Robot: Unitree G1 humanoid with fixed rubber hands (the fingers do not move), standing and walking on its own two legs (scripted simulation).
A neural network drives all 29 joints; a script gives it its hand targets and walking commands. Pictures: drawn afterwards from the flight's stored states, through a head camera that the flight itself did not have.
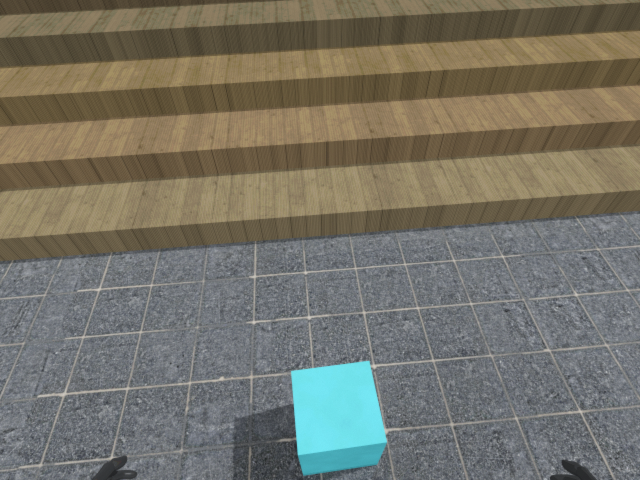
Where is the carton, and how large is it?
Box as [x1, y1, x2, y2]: [291, 361, 386, 475]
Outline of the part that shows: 368,361 291,371 297,450 303,475 365,466 377,463 386,443 386,439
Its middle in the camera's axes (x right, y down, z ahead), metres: +0.04 +0.49 +1.06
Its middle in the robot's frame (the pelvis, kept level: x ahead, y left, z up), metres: +0.37 +0.00 -0.66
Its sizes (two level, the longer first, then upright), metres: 0.210 0.200 0.250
